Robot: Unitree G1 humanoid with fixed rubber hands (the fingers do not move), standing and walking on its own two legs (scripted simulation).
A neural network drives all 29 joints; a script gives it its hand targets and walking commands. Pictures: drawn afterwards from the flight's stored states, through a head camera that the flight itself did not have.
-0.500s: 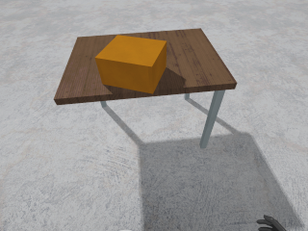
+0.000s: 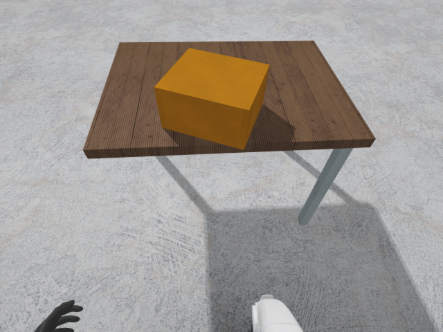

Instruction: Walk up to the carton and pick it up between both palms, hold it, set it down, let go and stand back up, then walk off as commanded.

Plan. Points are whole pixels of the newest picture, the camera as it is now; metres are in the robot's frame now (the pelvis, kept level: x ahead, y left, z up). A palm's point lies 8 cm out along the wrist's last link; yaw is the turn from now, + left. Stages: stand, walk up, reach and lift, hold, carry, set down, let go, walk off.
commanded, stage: walk up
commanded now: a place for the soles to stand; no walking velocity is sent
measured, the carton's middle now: (215, 96) +0.76 +0.01 -0.04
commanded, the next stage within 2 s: none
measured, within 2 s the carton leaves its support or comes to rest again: neither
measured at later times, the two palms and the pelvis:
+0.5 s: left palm (74, 291) +0.20 +0.26 -0.03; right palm (423, 301) +0.18 -0.38 -0.08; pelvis +0.13 -0.06 +0.02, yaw -1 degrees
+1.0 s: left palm (84, 251) +0.29 +0.29 -0.08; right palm (386, 254) +0.27 -0.34 -0.07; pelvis +0.21 -0.02 +0.00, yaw +1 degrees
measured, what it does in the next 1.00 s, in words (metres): walks ahead: right foot, then left foot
